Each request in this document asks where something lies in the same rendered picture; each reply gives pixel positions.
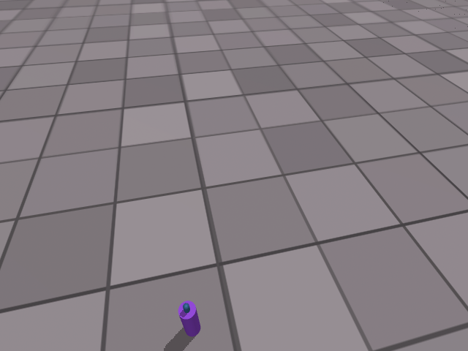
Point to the bottle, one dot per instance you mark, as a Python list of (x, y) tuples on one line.
[(189, 318)]

